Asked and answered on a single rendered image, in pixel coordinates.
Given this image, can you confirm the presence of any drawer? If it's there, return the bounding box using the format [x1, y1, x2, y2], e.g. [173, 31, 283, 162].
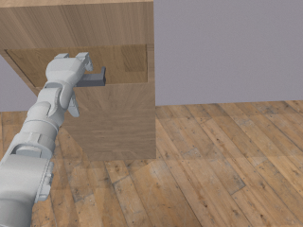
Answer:
[7, 44, 148, 87]

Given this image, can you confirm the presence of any left robot forearm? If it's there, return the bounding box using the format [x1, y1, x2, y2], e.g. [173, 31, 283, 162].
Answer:
[0, 79, 73, 172]

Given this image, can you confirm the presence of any left robot upper arm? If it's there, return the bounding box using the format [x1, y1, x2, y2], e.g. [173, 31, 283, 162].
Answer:
[0, 153, 55, 227]

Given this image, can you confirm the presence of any cabinet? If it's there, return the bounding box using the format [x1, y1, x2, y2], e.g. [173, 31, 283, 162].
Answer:
[0, 0, 156, 162]

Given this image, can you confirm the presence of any left robot hand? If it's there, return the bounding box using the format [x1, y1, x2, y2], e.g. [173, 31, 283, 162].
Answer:
[45, 52, 94, 117]

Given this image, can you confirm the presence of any handle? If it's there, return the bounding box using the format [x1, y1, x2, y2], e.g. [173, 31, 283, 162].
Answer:
[77, 66, 106, 87]

